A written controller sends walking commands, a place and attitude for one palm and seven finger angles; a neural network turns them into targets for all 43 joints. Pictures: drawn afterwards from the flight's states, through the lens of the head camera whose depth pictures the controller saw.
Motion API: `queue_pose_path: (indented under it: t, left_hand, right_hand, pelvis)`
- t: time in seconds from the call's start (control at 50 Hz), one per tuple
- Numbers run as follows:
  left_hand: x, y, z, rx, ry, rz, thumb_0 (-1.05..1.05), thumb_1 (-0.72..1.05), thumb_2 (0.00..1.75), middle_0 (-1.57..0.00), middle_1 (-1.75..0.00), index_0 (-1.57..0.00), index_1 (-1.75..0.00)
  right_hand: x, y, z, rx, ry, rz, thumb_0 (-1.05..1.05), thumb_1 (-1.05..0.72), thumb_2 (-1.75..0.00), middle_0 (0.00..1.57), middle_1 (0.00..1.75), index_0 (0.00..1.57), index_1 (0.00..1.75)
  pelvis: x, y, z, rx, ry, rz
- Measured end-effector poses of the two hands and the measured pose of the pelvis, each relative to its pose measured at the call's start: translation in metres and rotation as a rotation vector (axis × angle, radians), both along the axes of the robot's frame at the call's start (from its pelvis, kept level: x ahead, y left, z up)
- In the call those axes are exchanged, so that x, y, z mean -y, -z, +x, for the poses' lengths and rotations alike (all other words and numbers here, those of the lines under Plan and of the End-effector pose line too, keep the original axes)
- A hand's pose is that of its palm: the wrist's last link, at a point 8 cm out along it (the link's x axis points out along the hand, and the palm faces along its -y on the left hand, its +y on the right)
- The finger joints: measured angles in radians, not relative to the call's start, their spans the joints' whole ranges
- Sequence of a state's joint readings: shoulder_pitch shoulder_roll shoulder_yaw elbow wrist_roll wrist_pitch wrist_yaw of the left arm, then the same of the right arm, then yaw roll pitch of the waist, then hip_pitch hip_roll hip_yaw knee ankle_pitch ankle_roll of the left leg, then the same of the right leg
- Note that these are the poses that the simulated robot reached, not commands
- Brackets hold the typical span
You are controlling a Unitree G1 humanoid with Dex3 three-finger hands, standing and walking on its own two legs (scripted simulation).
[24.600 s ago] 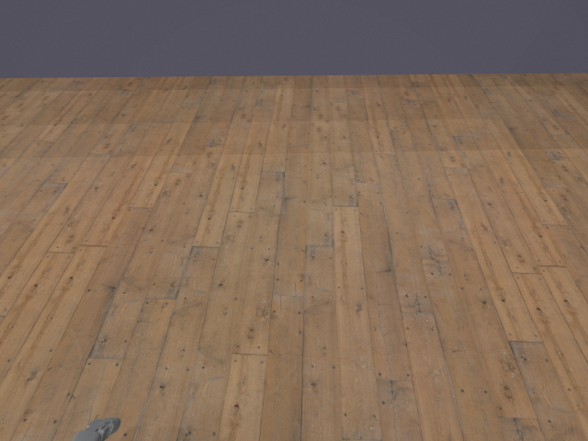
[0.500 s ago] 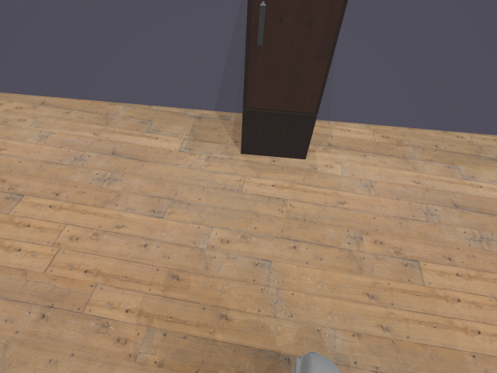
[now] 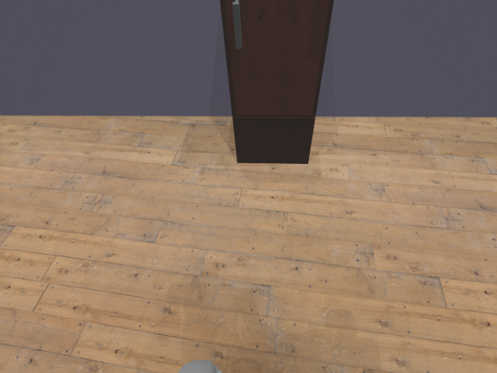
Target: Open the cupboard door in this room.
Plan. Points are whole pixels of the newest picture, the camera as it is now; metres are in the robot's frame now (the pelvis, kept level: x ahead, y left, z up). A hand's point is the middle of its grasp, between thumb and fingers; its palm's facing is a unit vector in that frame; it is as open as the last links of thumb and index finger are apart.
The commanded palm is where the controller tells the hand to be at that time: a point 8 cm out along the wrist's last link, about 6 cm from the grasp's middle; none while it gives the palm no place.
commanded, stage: stand and wait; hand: left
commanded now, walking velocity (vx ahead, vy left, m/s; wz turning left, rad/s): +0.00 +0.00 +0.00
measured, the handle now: (238, 24) +1.21 +0.10 +0.01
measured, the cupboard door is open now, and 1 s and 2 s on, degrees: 0 0 0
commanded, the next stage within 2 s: look at it before walking up in 0.92 s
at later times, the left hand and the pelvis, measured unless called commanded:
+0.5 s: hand out of the picture +0.01 +0.19 -0.17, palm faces +0.04 -0.99 -0.14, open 7.4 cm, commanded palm none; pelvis +0.06 +0.03 +0.01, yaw -2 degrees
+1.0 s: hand out of the picture +0.09 +0.20 -0.17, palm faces +0.01 -0.98 -0.19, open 7.4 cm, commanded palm none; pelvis +0.09 +0.04 +0.01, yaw -2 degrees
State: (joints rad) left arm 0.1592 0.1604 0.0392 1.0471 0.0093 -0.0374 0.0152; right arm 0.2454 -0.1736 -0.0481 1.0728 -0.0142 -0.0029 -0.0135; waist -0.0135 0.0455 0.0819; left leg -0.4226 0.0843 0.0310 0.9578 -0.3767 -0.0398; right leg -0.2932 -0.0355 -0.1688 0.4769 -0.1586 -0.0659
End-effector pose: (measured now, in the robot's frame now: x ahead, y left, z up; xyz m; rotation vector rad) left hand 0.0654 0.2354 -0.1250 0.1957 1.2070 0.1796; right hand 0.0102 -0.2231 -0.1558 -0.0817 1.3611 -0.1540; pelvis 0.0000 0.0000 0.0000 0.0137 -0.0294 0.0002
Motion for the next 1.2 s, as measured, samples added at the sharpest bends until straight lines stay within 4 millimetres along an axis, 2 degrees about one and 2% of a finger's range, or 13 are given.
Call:
queue_pose_path:
  t: [0.08,0.16,0.28,0.44,0.54,0.64,0.78,0.86,0.98,1.2]
  left_hand:
    - [-0.004,0.007,-0.014,-0.047,-0.035,-0.024,-0.01,0.93,0.9,-0.2,-0.3,-0.2,-0.29]
    - [-0.006,0.022,-0.026,-0.092,-0.07,-0.069,0.0,0.92,0.9,-0.2,-0.3,-0.2,-0.29]
    - [0.002,0.024,-0.043,-0.167,-0.082,-0.12,0.01,0.91,0.9,-0.2,-0.3,-0.19,-0.29]
    - [0.004,0.017,-0.058,-0.277,-0.07,-0.125,0.01,0.9,0.9,-0.2,-0.3,-0.2,-0.29]
    - [-0.004,0.013,-0.05,-0.293,-0.06,-0.102,0.01,0.9,0.9,-0.2,-0.3,-0.2,-0.29]
    - [-0.011,0.012,-0.028,-0.266,-0.044,-0.078,0.01,0.9,0.9,-0.2,-0.3,-0.2,-0.29]
    - [-0.015,0.013,0.007,-0.197,-0.02,-0.065,0.01,0.91,0.9,-0.2,-0.3,-0.19,-0.29]
    - [-0.018,0.014,0.016,-0.186,-0.015,-0.056,0.01,0.92,0.9,-0.2,-0.3,-0.2,-0.29]
    - [-0.017,0.014,0.018,-0.193,-0.018,-0.06,0.01,0.92,0.9,-0.2,-0.3,-0.19,-0.29]
    - [-0.007,0.017,0.006,-0.234,-0.031,-0.09,0.01,0.91,0.9,-0.2,-0.3,-0.2,-0.29]
  right_hand:
    - [0.002,-0.008,0.038,0.069,-0.033,-0.036,0.01,-0.93,-0.9,0.19,0.3,0.2,0.3]
    - [-0.004,-0.013,0.058,0.112,-0.053,-0.066,0.01,-0.93,-0.9,0.19,0.3,0.2,0.3]
    - [-0.013,-0.026,0.063,0.079,-0.062,-0.08,0.01,-0.94,-0.9,0.2,0.3,0.2,0.3]
    - [-0.026,-0.023,0.054,0.008,-0.033,-0.062,0.01,-0.94,-0.9,0.2,0.3,0.2,0.3]
    - [-0.038,-0.018,0.04,-0.051,-0.011,-0.031,0.01,-0.93,-0.9,0.2,0.3,0.2,0.3]
    - [-0.053,-0.014,0.032,-0.086,0.012,0.003,0.01,-0.92,-0.9,0.2,0.3,0.2,0.3]
    - [-0.065,-0.012,0.032,-0.095,0.031,0.028,0.01,-0.91,-0.9,0.2,0.3,0.2,0.3]
    - [-0.066,-0.012,0.035,-0.092,0.037,0.027,0.01,-0.91,-0.9,0.2,0.3,0.2,0.3]
    - [-0.062,-0.012,0.04,-0.09,0.037,0.015,0.01,-0.91,-0.9,0.2,0.3,0.2,0.3]
    - [-0.051,-0.015,0.052,-0.083,0.026,-0.014,0.01,-0.91,-0.9,0.2,0.3,0.2,0.3]
  pelvis:
    - [-0.004,-0.001,0.011,-0.002,0.006,-0.017]
    - [-0.013,0.003,0.021,0.006,0.004,-0.037]
    - [-0.02,-0.006,0.036,0.003,0.009,-0.019]
    - [-0.029,-0.009,0.05,-0.009,0.023,-0.016]
    - [-0.033,-0.009,0.06,-0.013,0.03,-0.014]
    - [-0.034,-0.009,0.068,-0.014,0.034,-0.013]
    - [-0.035,-0.008,0.078,-0.01,0.037,-0.013]
    - [-0.035,-0.007,0.082,-0.01,0.038,-0.013]
    - [-0.035,-0.007,0.086,-0.013,0.038,-0.013]
    - [-0.035,-0.007,0.089,-0.013,0.035,-0.015]
